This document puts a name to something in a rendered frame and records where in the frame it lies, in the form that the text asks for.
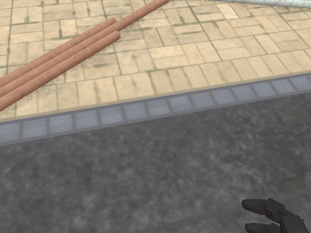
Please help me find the right robot hand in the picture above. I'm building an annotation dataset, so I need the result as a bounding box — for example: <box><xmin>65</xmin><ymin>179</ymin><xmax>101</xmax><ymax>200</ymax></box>
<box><xmin>241</xmin><ymin>198</ymin><xmax>309</xmax><ymax>233</ymax></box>

